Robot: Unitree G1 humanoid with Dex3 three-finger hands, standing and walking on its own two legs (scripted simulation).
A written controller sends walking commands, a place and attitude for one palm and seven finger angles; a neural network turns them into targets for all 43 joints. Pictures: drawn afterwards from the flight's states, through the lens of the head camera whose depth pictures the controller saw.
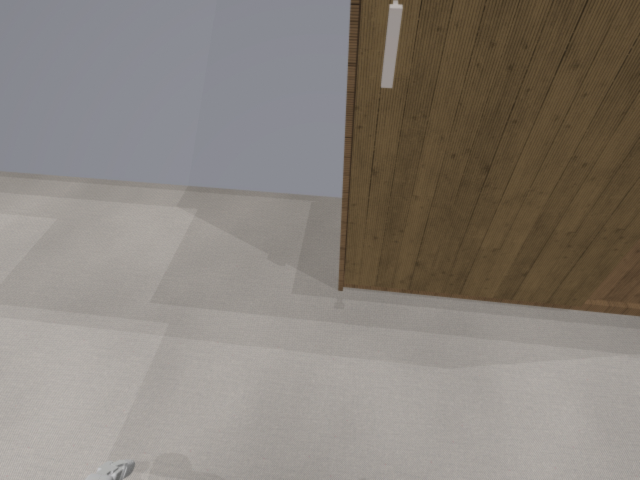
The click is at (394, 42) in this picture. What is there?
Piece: wardrobe's sliding door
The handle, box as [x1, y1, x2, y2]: [381, 0, 402, 87]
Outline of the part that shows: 397,0 393,0 393,3 389,5 381,87 392,86 402,5 398,4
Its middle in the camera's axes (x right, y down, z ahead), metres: +0.15 -0.41 +0.81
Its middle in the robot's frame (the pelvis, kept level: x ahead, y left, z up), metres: +0.90 -0.10 +0.17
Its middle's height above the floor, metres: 0.94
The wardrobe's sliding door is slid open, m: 0.00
